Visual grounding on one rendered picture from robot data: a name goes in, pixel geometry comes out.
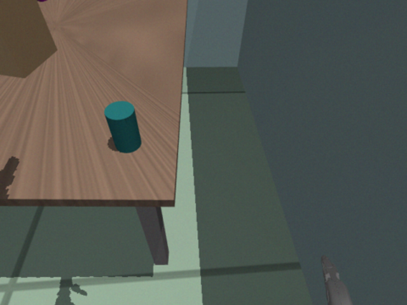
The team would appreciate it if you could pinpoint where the table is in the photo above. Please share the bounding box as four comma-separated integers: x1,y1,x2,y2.
0,0,188,265

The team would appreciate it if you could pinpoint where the right robot hand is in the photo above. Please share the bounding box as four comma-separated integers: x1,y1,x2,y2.
321,255,353,305

